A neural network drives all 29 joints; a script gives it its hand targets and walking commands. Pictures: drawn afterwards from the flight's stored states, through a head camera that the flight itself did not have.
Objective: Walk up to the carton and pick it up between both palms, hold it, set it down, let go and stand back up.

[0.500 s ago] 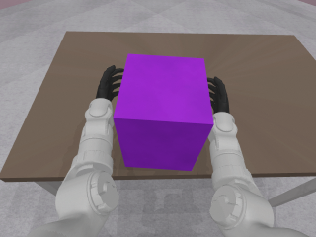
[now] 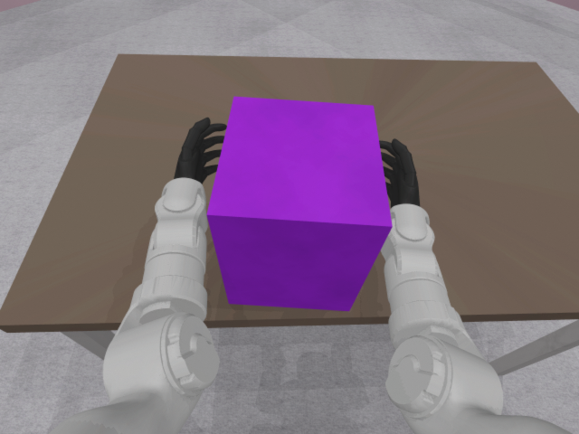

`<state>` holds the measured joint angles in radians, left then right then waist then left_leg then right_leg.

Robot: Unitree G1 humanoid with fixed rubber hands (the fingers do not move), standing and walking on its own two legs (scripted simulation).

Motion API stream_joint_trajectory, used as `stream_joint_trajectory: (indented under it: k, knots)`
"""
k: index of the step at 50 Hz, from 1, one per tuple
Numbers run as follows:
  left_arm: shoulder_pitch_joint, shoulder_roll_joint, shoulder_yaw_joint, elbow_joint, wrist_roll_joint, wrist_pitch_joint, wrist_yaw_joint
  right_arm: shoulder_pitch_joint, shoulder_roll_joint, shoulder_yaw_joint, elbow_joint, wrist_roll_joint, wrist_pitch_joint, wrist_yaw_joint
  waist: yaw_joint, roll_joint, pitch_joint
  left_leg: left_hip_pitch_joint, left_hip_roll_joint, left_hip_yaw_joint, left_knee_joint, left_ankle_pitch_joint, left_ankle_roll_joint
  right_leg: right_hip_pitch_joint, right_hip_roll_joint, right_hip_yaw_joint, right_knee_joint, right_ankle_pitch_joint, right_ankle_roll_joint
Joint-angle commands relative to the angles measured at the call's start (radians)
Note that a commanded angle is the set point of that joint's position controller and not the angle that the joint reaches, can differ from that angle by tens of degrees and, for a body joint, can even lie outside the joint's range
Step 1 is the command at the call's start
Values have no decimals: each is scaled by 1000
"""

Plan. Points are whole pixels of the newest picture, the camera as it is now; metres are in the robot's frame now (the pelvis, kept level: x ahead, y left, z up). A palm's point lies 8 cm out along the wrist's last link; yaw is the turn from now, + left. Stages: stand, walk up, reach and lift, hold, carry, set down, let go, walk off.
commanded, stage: reach and lift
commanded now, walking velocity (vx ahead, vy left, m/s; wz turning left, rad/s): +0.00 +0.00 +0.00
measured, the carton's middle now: (295, 211) +0.43 -0.01 +0.03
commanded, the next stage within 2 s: none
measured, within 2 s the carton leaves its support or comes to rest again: leaves its support in 0.92 s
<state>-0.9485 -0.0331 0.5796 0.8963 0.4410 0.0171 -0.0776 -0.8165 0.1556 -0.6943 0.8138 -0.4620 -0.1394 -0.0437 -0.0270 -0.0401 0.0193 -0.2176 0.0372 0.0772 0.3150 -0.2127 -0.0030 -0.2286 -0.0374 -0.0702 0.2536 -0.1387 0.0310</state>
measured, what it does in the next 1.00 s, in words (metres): stands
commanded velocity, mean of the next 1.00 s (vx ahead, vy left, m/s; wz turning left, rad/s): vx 0.00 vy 0.00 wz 0.00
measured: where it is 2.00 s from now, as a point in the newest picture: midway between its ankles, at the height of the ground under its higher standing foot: outside the picture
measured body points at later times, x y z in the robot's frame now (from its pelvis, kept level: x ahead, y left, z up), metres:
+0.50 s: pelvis +0.00 +0.00 +0.00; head +0.06 +0.02 +0.45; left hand +0.46 +0.14 +0.10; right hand +0.43 -0.16 +0.09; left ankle -0.04 +0.11 -0.75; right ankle -0.02 -0.14 -0.75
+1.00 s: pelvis -0.01 +0.00 +0.00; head +0.01 +0.01 +0.45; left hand +0.42 +0.14 +0.11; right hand +0.40 -0.15 +0.10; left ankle -0.04 +0.11 -0.75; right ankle -0.02 -0.14 -0.75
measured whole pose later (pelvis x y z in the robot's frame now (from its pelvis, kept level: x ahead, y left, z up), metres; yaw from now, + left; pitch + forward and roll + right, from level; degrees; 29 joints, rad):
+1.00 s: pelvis -0.01 +0.00 +0.00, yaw +2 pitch +3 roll -1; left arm -0.85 -0.01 0.43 0.85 0.33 0.12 0.00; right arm -0.76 0.08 -0.47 0.90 -0.24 -0.10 -0.11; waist -0.04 -0.02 -0.01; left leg -0.18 0.04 0.05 0.32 -0.19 -0.01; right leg -0.16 -0.03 -0.11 0.22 -0.11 0.02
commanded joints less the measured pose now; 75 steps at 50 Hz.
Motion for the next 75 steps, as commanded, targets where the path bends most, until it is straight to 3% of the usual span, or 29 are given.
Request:
stream_joint_trajectory:
  k: [1,4,5,11,16,19,26,30,33,36,39,48,57,61,66,71,75]
  knots:
    - [-330,-394,-183,70,21,21,-69,-415,426,284,55,-37,-24,124,2,69,-415,140,-46,62,24,461,-29,202,63,-74,45,335,28]
    - [-324,-395,-186,76,13,27,-77,-411,422,303,49,-22,-20,118,-6,51,-410,106,-46,64,18,451,-23,237,58,-70,55,369,35]
    - [-311,-400,-182,89,10,30,-79,-416,427,313,38,-21,-22,117,4,45,-416,91,-48,63,15,444,-25,251,58,-75,58,382,35]
    - [-319,-405,-194,78,20,26,-71,-408,408,306,54,-17,-35,113,-5,71,-421,131,-44,62,28,484,-37,200,61,-85,54,366,29]
    - [-298,-409,-191,85,16,35,-66,-414,418,327,58,0,-43,109,9,57,-421,112,-44,59,34,502,-37,222,64,-83,59,398,25]
    - [-292,-427,-219,65,7,37,-64,-418,421,350,63,22,-49,103,2,75,-447,119,-46,57,38,511,-38,231,65,-81,59,424,21]
    - [-301,-431,-271,57,-34,22,-56,-438,427,407,67,56,-70,93,2,54,-478,91,-45,48,30,490,-39,282,60,-74,68,485,23]
    - [-289,-439,-287,65,-39,38,-59,-438,411,416,80,69,-65,83,-15,56,-464,99,-46,45,27,487,-41,297,61,-69,64,486,17]
    - [-278,-463,-317,53,-47,42,-54,-462,417,455,48,99,-74,82,-3,68,-500,99,-46,39,37,518,-50,314,63,-70,71,527,10]
    - [-263,-469,-323,56,-61,48,-54,-479,412,482,35,117,-68,77,2,42,-490,93,-48,34,33,499,-48,327,66,-71,68,529,13]
    - [-309,-471,-353,6,-78,46,-48,-475,432,499,52,140,-58,70,-9,57,-510,93,-50,35,29,491,-50,350,60,-59,73,560,12]
    - [-368,-508,-437,-66,-144,95,-40,-556,420,550,-16,215,-16,58,-20,62,-548,164,-57,18,28,452,-61,331,63,-58,44,478,7]
    - [-429,-468,-378,-55,-139,168,-59,-565,403,497,54,227,78,48,-35,28,-368,115,-62,25,-47,212,-41,316,53,-59,3,255,16]
    - [-425,-485,-361,-44,-123,194,-58,-592,376,465,40,217,89,58,-30,39,-368,162,-59,31,-56,213,-49,280,65,-79,-17,159,8]
    - [-408,-514,-393,-99,-125,225,-49,-606,351,492,23,262,82,56,-35,84,-384,241,-58,26,-13,323,-72,263,80,-89,-18,187,-2]
    - [-391,-516,-444,-184,-148,253,-50,-595,349,559,-22,316,86,48,-39,74,-417,239,-61,21,-3,356,-67,317,80,-81,-2,249,7]
    - [-378,-505,-436,-171,-135,295,-52,-620,332,579,-24,343,109,36,-39,65,-317,208,-69,10,-25,259,-54,304,71,-77,-11,185,11]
